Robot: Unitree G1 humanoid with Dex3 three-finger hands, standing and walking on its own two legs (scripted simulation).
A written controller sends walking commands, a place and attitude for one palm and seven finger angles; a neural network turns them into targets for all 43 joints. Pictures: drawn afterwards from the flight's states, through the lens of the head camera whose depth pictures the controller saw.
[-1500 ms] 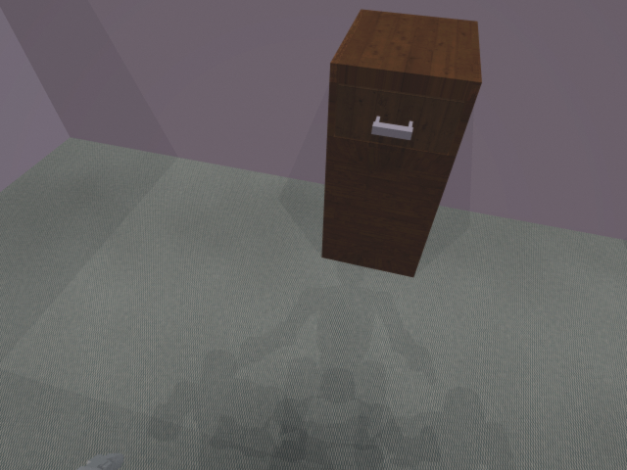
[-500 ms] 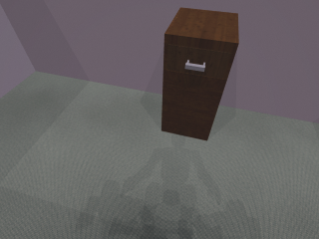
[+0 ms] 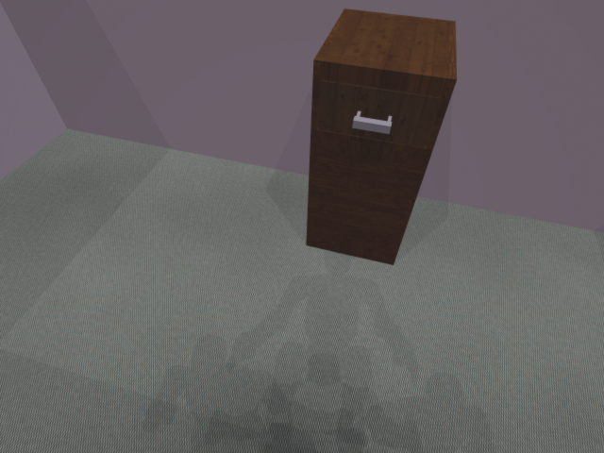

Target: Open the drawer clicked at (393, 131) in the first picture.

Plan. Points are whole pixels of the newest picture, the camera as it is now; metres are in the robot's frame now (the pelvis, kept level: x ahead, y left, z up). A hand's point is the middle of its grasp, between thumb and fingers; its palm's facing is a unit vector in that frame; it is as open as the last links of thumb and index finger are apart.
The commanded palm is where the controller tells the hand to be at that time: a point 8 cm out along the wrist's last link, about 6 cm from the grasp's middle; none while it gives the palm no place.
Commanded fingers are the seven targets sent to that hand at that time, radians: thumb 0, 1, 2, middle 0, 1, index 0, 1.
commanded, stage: walk to a spot facing it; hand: left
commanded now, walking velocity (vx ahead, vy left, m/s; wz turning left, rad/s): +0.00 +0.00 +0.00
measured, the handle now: (373, 120) +1.00 -0.15 -0.10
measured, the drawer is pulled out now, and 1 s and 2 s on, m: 0.00 0.00 0.00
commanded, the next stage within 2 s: none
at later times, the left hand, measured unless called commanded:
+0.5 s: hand out of the picture +0.06 +0.18 -0.18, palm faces -0.15 -0.95 -0.27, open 7.3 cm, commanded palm none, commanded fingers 0.00 0.90 0.90 -0.20 -0.30 -0.20 -0.30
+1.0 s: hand (179, 436) +0.18 +0.21 -0.18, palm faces -0.38 -0.90 -0.21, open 7.4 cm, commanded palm none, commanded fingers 0.00 0.90 0.90 -0.20 -0.30 -0.20 -0.30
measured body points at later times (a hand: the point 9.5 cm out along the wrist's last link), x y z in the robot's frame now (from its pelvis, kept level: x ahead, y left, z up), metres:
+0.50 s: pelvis -0.02 -0.02 -0.03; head +0.02 -0.04 +0.42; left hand +0.07 +0.23 -0.16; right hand +0.02 -0.28 -0.18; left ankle -0.01 +0.13 -0.71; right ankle -0.01 -0.10 -0.75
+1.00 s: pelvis +0.05 +0.02 +0.00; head +0.08 +0.05 +0.44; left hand +0.20 +0.25 -0.16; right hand +0.01 -0.24 -0.12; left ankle +0.05 +0.13 -0.75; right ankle +0.00 -0.10 -0.68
